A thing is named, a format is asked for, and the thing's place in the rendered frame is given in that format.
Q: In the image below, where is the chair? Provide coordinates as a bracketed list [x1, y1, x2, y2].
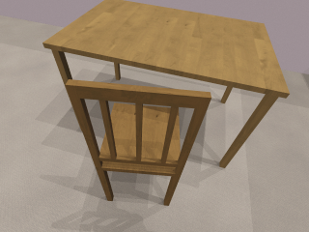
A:
[66, 79, 211, 206]

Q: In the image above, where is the table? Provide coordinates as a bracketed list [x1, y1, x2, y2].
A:
[42, 0, 290, 168]

